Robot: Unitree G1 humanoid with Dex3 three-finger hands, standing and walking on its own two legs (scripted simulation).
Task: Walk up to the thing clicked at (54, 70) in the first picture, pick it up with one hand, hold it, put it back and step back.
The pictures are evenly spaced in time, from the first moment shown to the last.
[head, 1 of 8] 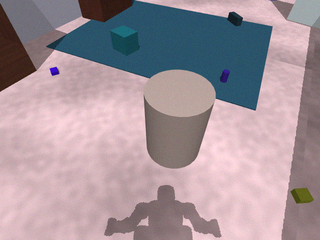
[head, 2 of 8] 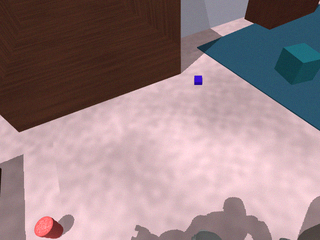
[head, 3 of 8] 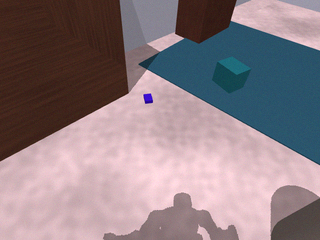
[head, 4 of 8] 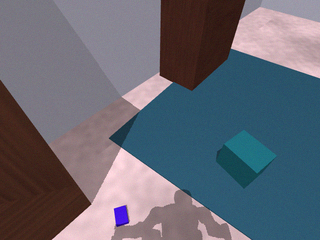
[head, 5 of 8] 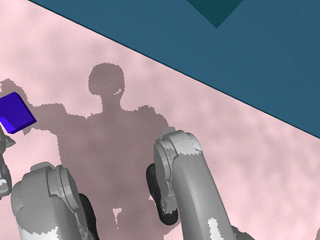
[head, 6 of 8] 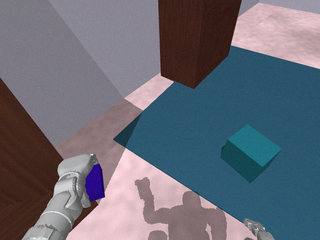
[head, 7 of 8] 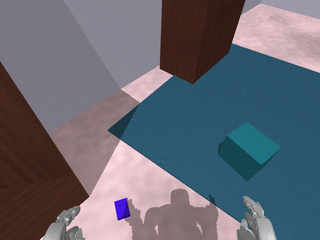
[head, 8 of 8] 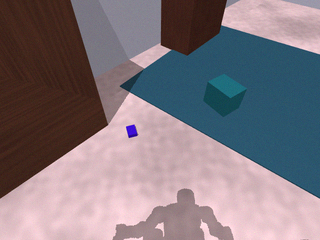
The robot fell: no
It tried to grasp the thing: yes
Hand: left
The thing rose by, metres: 0.69
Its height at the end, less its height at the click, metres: +0.00
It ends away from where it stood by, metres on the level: 0.01
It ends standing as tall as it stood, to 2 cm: yes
